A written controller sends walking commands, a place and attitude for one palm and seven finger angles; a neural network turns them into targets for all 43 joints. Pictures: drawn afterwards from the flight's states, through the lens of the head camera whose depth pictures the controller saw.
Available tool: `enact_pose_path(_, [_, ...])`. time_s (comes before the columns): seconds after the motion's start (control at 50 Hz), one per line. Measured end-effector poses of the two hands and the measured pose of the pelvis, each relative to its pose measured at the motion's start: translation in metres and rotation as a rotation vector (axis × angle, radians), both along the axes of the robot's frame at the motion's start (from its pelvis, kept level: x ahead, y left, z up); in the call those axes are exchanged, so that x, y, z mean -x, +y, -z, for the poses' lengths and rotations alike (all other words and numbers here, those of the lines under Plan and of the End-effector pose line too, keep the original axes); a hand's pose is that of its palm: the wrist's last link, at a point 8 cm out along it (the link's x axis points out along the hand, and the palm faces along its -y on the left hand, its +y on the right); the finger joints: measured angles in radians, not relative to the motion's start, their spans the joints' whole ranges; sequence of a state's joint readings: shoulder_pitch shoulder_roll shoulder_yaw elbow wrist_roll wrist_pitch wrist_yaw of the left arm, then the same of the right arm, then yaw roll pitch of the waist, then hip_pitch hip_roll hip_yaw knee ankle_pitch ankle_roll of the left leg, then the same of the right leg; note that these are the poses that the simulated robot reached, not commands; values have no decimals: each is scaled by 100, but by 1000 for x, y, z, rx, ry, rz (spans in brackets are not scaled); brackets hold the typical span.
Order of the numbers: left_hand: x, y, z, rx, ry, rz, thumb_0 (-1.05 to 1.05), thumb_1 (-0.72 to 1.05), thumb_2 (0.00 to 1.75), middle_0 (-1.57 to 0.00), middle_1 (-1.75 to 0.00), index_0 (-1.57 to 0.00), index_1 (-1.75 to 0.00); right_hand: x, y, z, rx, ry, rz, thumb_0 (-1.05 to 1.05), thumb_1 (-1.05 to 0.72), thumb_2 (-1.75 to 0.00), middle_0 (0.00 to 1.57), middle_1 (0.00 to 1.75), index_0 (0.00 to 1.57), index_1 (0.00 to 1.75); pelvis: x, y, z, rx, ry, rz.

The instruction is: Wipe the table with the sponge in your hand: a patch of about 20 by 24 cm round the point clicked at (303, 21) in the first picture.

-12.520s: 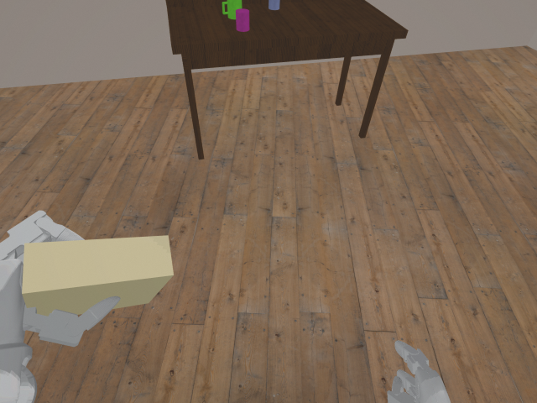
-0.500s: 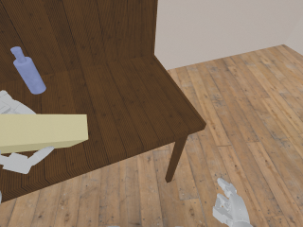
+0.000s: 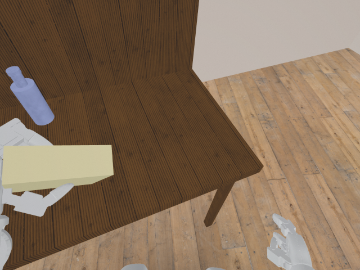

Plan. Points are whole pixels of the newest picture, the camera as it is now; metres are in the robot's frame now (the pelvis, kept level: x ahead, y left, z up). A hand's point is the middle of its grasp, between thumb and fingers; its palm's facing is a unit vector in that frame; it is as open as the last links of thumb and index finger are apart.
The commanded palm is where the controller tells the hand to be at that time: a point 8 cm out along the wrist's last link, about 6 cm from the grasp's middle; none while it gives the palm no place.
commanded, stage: come to a stop and stand still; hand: left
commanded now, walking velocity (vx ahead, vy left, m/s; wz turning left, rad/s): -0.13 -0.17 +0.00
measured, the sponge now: (73, 168) +0.25 +0.20 +0.15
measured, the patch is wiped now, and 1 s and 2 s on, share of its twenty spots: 0.00 0.00 0.00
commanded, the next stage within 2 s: look again from close up in 1.14 s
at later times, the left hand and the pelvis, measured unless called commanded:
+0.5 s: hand (29, 169) +0.23 +0.25 +0.18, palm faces +0.37 -0.85 -0.37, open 9.3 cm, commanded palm +0.16 +0.29 +0.19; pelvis +0.00 +0.00 +0.02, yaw +1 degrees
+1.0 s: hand out of the picture +0.25 +0.32 +0.16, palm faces +0.37 -0.82 -0.43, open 9.2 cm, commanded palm +0.17 +0.33 +0.19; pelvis +0.03 +0.04 +0.02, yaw +3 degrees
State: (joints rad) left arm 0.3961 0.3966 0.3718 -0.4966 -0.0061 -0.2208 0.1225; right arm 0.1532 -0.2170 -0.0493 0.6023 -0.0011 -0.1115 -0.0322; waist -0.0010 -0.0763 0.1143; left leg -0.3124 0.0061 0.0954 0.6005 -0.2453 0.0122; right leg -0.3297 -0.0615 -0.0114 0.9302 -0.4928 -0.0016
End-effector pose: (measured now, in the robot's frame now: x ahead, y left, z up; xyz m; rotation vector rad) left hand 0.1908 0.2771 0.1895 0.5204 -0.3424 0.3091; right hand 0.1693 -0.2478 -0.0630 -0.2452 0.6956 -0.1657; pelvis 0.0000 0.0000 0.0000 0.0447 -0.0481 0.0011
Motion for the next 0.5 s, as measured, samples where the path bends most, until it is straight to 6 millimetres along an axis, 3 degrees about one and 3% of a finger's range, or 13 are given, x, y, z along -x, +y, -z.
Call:
enact_pose_path(0.08, [-2, -3, -15, -43, -12, 31, 0, -42, 101, -83, -134, -83, -134, -11, 20, -8, -51, -42, -27, 2, -90, -90, 20, 30, 19, 30, -3, -2, -4, 13, 6, -15])
enact_pose_path(0.2, [19, -3, -35, -71, -8, -5, 0, -42, 101, -83, -134, -83, -134, -12, 40, -3, -117, -39, -80, 2, -90, -90, 20, 30, 20, 30, -8, -6, -10, 61, 11, -21])
enact_pose_path(0.28, [25, 9, -18, 34, 42, -75, 0, -42, 101, -83, -134, -83, -134, -5, 40, 0, -106, -13, -80, 2, -90, -90, 21, 30, 20, 30, -9, -2, -12, 67, 22, -9])
enact_pose_path(0.4, [16, 18, 18, 176, 136, -123, 0, -42, 101, -83, -134, -83, -134, 7, 32, -6, -33, 30, -65, 2, -90, -90, 21, 30, 20, 30, -5, 3, -18, 58, 10, -4])
enact_pose_path(0.46, [10, 12, 15, 173, 118, -82, 0, -42, 101, -83, -134, -83, -134, 10, 28, -14, -4, 22, -58, 2, -90, -90, 21, 30, 20, 30, -3, 4, -20, 57, 13, -5])
enact_pose_path(0.5, [3, 9, -1, 97, 69, -28, 0, -42, 101, -83, -134, -83, -134, 10, 28, -18, 6, 9, -51, 2, -90, -90, 21, 30, 20, 30, -1, 5, -19, 63, 14, -18])
